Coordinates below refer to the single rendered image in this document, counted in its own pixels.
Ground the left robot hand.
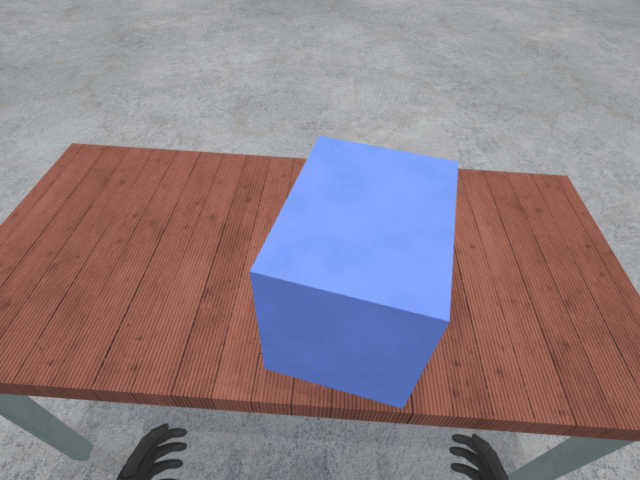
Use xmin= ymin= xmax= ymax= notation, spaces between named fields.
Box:
xmin=116 ymin=423 xmax=187 ymax=480

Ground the right robot hand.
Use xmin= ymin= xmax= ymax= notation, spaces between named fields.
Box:
xmin=449 ymin=434 xmax=508 ymax=480

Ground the table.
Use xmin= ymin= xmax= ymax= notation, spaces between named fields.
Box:
xmin=0 ymin=143 xmax=640 ymax=480

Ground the carton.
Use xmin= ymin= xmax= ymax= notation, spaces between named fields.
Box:
xmin=249 ymin=136 xmax=458 ymax=409

